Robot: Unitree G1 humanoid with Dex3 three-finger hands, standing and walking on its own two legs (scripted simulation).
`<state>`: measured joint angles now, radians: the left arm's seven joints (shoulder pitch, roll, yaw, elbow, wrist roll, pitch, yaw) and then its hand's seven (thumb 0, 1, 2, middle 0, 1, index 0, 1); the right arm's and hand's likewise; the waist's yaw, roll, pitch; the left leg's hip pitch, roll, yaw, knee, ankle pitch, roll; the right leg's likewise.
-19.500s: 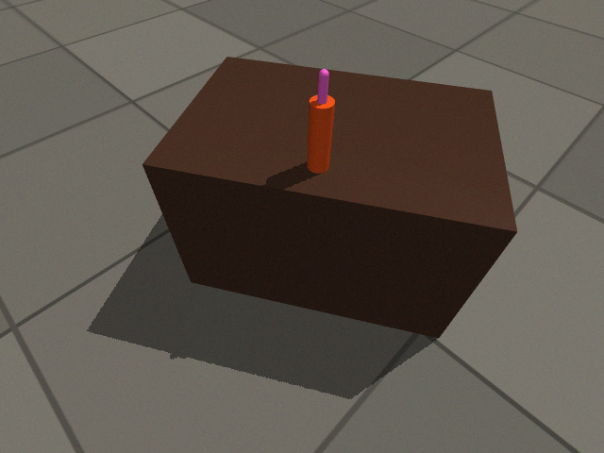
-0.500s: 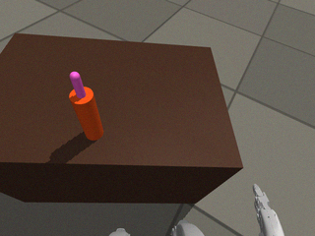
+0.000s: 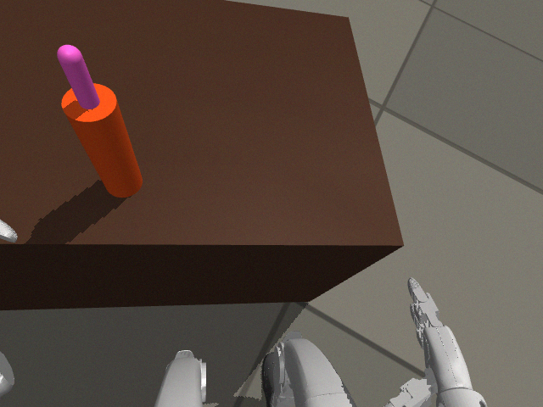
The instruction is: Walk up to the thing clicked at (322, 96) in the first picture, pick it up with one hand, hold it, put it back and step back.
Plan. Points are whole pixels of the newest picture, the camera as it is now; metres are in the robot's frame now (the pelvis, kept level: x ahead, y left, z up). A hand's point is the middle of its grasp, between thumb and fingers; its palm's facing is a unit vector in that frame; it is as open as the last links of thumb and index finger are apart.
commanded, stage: close in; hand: left
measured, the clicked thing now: (102, 132) +0.47 +0.19 +0.05
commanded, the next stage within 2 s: rest palm in 0.66 s
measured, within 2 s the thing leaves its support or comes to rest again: neither
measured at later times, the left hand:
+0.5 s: hand (97, 162) +0.46 +0.21 +0.00, palm faces +0.09 -1.00 +0.03, open 17.6 cm
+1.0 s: hand (119, 160) +0.47 +0.18 +0.00, palm faces +0.14 -0.99 +0.00, open 17.5 cm
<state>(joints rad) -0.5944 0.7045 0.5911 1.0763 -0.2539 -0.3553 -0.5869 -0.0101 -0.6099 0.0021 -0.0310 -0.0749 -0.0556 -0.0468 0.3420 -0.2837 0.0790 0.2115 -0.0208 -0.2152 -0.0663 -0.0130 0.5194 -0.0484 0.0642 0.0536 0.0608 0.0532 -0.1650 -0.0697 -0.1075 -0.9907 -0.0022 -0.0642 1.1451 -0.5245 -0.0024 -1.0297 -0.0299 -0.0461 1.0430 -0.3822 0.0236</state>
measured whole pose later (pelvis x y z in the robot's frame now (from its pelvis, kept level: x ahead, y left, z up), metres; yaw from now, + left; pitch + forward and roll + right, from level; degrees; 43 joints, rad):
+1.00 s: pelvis +0.00 +0.00 -0.02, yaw -1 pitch +23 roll -2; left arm -0.63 0.37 0.38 0.97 -0.09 -0.48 -0.07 -0.01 -0.61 0.00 -0.12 -0.07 -0.15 -0.03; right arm 0.43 -0.26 -0.06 -0.05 -0.05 -0.04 0.02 -0.01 0.54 -0.04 0.06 0.05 0.06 0.05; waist -0.18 -0.03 -0.14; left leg -1.07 0.00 -0.04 1.25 -0.58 -0.01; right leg -1.13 -0.03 -0.02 1.17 -0.43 0.02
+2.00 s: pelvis +0.00 +0.00 -0.03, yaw -1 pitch +24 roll -2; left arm -0.61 0.40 0.41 0.97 -0.09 -0.48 -0.07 0.01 -0.06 0.73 -0.83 -0.87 -0.90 -0.85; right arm 0.43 -0.25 -0.05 -0.06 -0.04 -0.02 0.03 -0.01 0.53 -0.04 0.06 0.05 0.06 0.05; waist -0.21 -0.03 -0.14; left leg -1.11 0.01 -0.04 1.28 -0.58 0.00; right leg -1.17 -0.02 -0.02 1.19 -0.43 0.03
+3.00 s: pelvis +0.01 +0.00 +0.02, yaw -1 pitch +16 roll -1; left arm -0.49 0.33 0.31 0.78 -0.13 -0.32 -0.07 0.00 -0.21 1.03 -0.79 -1.10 -0.84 -1.09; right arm 0.41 -0.24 -0.06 0.06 -0.01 0.02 -0.01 -0.01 0.53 -0.05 0.06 0.05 0.06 0.05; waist -0.12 -0.02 -0.11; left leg -0.82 0.00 -0.02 1.06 -0.52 0.00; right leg -0.89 -0.02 0.00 0.99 -0.38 0.03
